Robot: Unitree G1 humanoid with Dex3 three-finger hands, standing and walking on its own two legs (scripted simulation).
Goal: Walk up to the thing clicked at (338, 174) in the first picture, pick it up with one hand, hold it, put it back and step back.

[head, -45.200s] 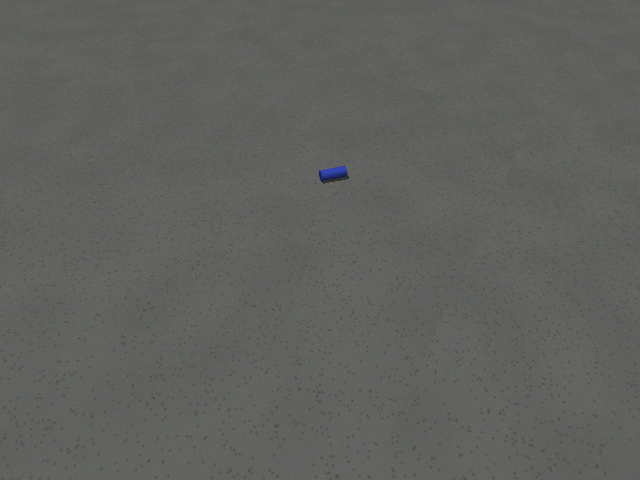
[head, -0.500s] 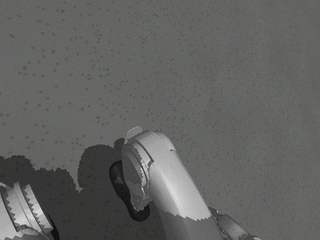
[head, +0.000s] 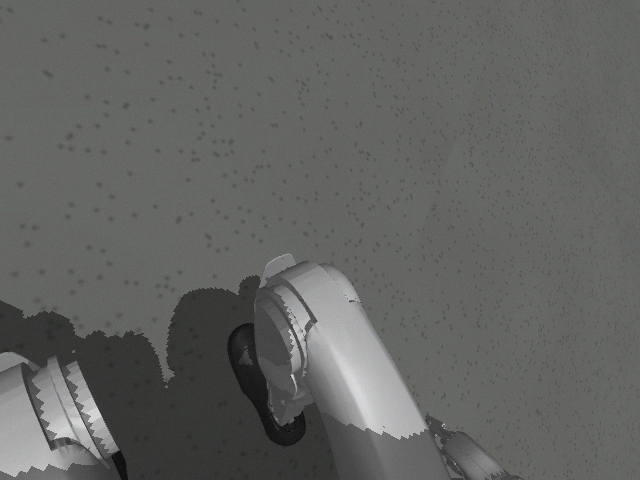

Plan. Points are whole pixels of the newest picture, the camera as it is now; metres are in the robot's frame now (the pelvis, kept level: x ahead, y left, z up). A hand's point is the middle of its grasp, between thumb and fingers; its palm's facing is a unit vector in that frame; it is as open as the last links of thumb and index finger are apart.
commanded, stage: settle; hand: left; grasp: from above
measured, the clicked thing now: out of the picture +0.49 +0.35 -0.28
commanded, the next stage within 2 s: lift in 0.58 s
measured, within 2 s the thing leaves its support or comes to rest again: neither
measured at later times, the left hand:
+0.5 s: hand out of the picture +0.46 +0.35 -0.15, palm faces -0.46 -0.06 -0.89, open 7.9 cm
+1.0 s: hand out of the picture +0.44 +0.34 -0.08, palm faces -0.49 -0.10 -0.86, open 8.0 cm
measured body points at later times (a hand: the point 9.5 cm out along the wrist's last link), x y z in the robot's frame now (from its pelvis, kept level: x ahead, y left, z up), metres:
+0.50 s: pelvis -0.01 +0.00 +0.02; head +0.24 +0.12 +0.38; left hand +0.48 +0.35 -0.10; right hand +0.09 -0.26 -0.05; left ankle +0.06 +0.13 -0.28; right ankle +0.12 -0.12 -0.28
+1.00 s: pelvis -0.01 +0.00 +0.06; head +0.22 +0.10 +0.43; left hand +0.46 +0.35 -0.03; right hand +0.07 -0.27 -0.03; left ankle +0.06 +0.13 -0.28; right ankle +0.12 -0.12 -0.28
